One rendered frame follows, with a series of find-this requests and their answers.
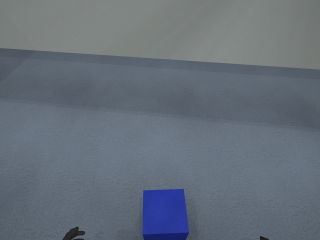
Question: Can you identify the carton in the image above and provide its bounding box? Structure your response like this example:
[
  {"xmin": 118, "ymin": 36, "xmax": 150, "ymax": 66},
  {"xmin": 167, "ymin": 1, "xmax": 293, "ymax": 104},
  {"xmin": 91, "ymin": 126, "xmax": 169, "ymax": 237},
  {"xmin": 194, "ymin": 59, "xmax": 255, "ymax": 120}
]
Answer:
[{"xmin": 142, "ymin": 189, "xmax": 189, "ymax": 240}]

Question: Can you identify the left robot hand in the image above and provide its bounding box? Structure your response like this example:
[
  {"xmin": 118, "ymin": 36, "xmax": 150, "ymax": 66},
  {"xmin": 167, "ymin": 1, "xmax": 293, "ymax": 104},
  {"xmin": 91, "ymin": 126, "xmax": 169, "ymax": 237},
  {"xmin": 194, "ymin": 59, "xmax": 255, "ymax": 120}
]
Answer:
[{"xmin": 63, "ymin": 226, "xmax": 86, "ymax": 240}]

